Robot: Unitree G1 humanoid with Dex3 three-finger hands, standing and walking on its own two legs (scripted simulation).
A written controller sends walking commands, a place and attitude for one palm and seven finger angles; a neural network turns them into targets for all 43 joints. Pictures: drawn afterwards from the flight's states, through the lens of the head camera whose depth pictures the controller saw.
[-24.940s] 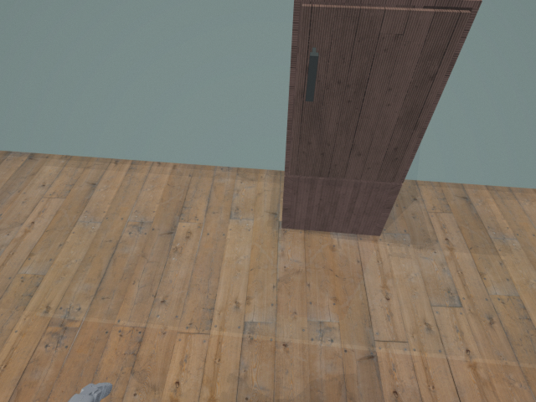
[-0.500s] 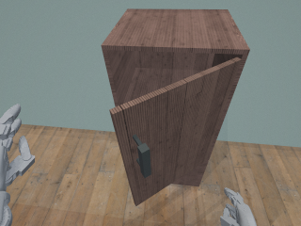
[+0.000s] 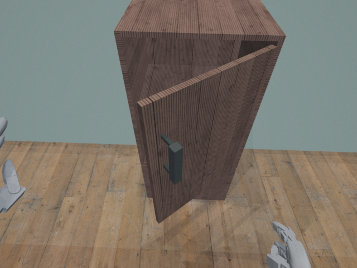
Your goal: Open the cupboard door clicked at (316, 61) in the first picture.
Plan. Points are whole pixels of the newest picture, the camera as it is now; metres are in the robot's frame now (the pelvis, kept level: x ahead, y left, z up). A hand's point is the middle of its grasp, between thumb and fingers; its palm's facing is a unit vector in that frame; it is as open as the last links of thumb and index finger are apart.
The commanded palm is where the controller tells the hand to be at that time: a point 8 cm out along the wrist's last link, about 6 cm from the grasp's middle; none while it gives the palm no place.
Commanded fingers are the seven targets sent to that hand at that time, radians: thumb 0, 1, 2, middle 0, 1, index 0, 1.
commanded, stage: step back with the hand held close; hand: left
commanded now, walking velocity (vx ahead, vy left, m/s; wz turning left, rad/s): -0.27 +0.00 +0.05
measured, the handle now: (170, 159) +0.36 +0.05 +0.04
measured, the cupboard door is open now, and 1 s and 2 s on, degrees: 39 39 39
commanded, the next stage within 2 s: stop stepping back and stand still in 0.96 s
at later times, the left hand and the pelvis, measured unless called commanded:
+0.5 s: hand (4, 213) +0.16 +0.27 +0.17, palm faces +0.51 -0.69 -0.51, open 7.4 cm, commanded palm +0.08 +0.30 +0.19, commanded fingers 0.00 0.90 0.90 -0.20 -0.30 -0.20 -0.30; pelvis -0.04 +0.00 -0.03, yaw +3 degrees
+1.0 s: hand out of the picture +0.08 +0.27 +0.19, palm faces +0.47 -0.80 -0.38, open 7.4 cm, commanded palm +0.01 +0.30 +0.19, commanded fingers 0.00 0.90 0.90 -0.20 -0.30 -0.20 -0.30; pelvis -0.13 +0.00 +0.02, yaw +1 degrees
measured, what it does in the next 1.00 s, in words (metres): walks backwards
